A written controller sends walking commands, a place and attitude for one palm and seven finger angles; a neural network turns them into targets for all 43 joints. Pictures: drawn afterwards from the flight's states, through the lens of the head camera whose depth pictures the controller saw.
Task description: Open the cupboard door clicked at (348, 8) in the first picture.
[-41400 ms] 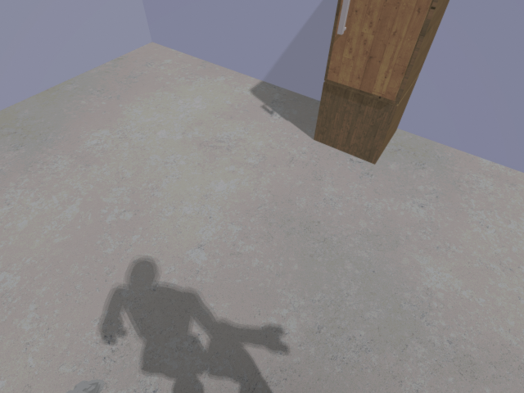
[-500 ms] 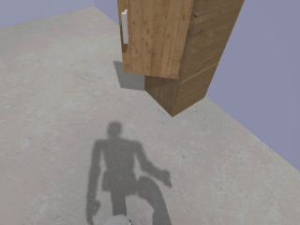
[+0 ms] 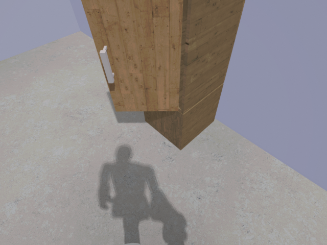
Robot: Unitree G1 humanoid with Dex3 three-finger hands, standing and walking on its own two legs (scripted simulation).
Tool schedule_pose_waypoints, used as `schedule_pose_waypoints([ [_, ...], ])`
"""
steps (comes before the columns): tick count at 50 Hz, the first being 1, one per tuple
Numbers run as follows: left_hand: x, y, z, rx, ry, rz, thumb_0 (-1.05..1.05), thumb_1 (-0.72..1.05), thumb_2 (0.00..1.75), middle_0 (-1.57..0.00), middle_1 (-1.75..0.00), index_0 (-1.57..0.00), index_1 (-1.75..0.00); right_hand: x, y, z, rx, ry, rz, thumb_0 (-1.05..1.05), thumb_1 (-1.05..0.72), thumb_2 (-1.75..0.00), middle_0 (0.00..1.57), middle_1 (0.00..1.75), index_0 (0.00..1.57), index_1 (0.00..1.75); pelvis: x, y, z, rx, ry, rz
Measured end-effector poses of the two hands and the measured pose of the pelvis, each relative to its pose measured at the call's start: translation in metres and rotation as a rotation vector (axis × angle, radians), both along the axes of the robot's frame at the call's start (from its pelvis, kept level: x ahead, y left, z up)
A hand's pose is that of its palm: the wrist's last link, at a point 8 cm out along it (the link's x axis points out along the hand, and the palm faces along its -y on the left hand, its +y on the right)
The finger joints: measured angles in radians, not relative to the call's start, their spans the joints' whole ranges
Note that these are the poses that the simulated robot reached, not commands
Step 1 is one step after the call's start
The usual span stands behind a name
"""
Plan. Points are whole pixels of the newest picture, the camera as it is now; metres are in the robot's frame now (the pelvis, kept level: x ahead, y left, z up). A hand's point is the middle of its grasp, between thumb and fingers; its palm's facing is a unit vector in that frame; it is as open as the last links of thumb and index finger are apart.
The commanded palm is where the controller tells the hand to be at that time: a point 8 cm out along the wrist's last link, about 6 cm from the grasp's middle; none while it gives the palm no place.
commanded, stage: take the last steps up to it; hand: left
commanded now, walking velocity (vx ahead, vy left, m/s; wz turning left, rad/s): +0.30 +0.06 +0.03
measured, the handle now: (108, 64) +0.81 +0.28 -0.02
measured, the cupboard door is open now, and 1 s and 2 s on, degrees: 45 45 45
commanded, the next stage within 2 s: come to a stop and stand still in 0.36 s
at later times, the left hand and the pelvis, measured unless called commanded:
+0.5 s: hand (89, 220) +0.22 +0.24 -0.17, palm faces +0.03 -0.98 -0.18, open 7.3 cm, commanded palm none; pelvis +0.18 +0.07 +0.00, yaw -1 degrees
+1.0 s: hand (91, 193) +0.30 +0.26 -0.18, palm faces +0.04 -0.98 -0.17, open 7.4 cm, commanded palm none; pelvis +0.23 +0.08 +0.00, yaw +0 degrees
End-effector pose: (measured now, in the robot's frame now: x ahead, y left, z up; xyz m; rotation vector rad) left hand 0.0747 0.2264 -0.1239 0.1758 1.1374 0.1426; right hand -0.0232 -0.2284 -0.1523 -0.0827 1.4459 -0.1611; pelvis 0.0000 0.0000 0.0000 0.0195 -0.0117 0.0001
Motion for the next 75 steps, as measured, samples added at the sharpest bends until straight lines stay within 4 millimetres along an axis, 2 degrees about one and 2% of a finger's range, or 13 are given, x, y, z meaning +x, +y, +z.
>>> schedule_pose_waypoints([
  [6, -0.017, 0.016, -0.005, -0.008, 0.155, 0.071, 0.00, 0.95, 0.90, -0.20, -0.30, -0.20, -0.30, 0.087, 0.009, 0.017, -0.012, -0.090, 0.037, 0.01, -0.91, -0.90, 0.20, 0.29, 0.20, 0.30, 0.047, 0.008, 0.009, -0.007, 0.017, 0.014],
  [12, -0.029, 0.032, -0.026, -0.067, 0.324, 0.139, 0.00, 0.93, 0.90, -0.20, -0.30, -0.20, -0.30, 0.187, 0.032, 0.018, -0.048, -0.195, 0.115, 0.01, -0.91, -0.90, 0.20, 0.29, 0.20, 0.30, 0.101, 0.037, -0.003, -0.020, 0.007, 0.018],
  [15, -0.020, 0.044, -0.040, -0.084, 0.393, 0.134, 0.01, 0.92, 0.90, -0.20, -0.30, -0.20, -0.30, 0.225, 0.045, 0.012, -0.081, -0.262, 0.122, 0.00, -0.91, -0.90, 0.20, 0.29, 0.20, 0.30, 0.125, 0.053, -0.015, -0.022, 0.001, 0.004],
  [18, 0.015, 0.055, -0.040, -0.079, 0.383, 0.106, 0.01, 0.92, 0.90, -0.20, -0.30, -0.20, -0.30, 0.240, 0.056, 0.015, -0.086, -0.270, 0.104, 0.00, -0.91, -0.90, 0.20, 0.29, 0.20, 0.30, 0.143, 0.060, -0.012, -0.012, 0.005, -0.012],
  [24, 0.119, 0.064, -0.022, -0.052, 0.211, 0.052, 0.02, 0.92, 0.90, -0.20, -0.30, -0.19, -0.30, 0.240, 0.063, 0.019, -0.078, -0.184, 0.063, 0.00, -0.94, -0.90, 0.20, 0.29, 0.20, 0.30, 0.178, 0.067, 0.001, -0.009, 0.017, -0.018],
  [29, 0.189, 0.069, -0.015, 0.003, 0.106, 0.017, 0.02, 0.94, 0.90, -0.20, -0.30, -0.19, -0.30, 0.234, 0.063, 0.007, -0.045, -0.079, 0.030, 0.00, -0.93, -0.90, 0.20, 0.29, 0.20, 0.30, 0.208, 0.058, -0.002, 0.007, 0.009, -0.011],
  [33, 0.223, 0.062, -0.014, 0.022, 0.092, -0.016, 0.01, 0.93, 0.90, -0.20, -0.30, -0.19, -0.30, 0.238, 0.063, -0.003, -0.014, -0.023, -0.016, 0.00, -0.92, -0.90, 0.20, 0.29, 0.20, 0.30, 0.229, 0.052, -0.005, 0.005, 0.012, -0.014],
  [38, 0.247, 0.056, -0.016, 0.007, 0.071, -0.017, 0.01, 0.92, 0.90, -0.20, -0.30, -0.20, -0.30, 0.249, 0.062, -0.001, -0.027, -0.001, -0.029, 0.00, -0.91, -0.90, 0.20, 0.29, 0.20, 0.30, 0.238, 0.054, -0.005, -0.008, 0.014, 0.006],
  [44, 0.244, 0.068, -0.031, -0.045, 0.073, 0.018, 0.01, 0.91, 0.90, -0.20, -0.30, -0.20, -0.30, 0.269, 0.063, 0.010, -0.102, -0.039, 0.003, 0.00, -0.91, -0.90, 0.20, 0.29, 0.20, 0.30, 0.234, 0.073, -0.008, -0.021, -0.002, 0.008],
  [51, 0.214, 0.090, -0.030, -0.043, 0.151, 0.047, 0.01, 0.91, 0.90, -0.20, -0.30, -0.20, -0.30, 0.283, 0.075, 0.027, -0.139, -0.119, 0.048, 0.00, -0.91, -0.90, 0.20, 0.29, 0.20, 0.30, 0.226, 0.084, 0.001, -0.041, 0.018, -0.002],
  [56, 0.188, 0.094, -0.024, -0.031, 0.202, 0.047, 0.01, 0.91, 0.90, -0.20, -0.30, -0.19, -0.30, 0.282, 0.079, 0.028, -0.122, -0.138, 0.049, 0.00, -0.91, -0.90, 0.20, 0.29, 0.20, 0.30, 0.218, 0.083, 0.005, -0.047, 0.028, -0.010],
  [66, 0.153, 0.069, -0.020, 0.006, 0.230, 0.017, 0.01, 0.91, 0.90, -0.20, -0.30, -0.19, -0.30, 0.237, 0.054, 0.009, -0.064, -0.082, -0.008, 0.00, -0.91, -0.90, 0.20, 0.29, 0.20, 0.30, 0.200, 0.059, -0.001, -0.010, 0.014, -0.014],
  [75, 0.129, 0.035, -0.020, -0.028, 0.257, 0.029, 0.01, 0.93, 0.90, -0.20, -0.30, -0.20, -0.30, 0.191, 0.049, 0.008, -0.029, 0.030, -0.021, 0.00, -0.91, -0.90, 0.20, 0.29, 0.20, 0.30, 0.199, 0.041, 0.003, -0.011, -0.010, -0.005],
])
